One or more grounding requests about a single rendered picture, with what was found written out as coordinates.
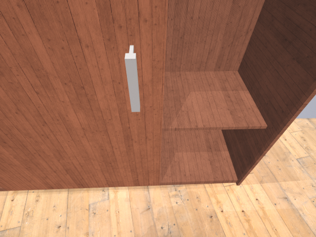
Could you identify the handle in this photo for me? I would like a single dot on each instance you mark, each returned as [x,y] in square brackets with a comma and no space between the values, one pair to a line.
[132,79]

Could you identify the wardrobe door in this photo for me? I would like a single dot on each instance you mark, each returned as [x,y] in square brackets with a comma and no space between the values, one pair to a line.
[65,112]

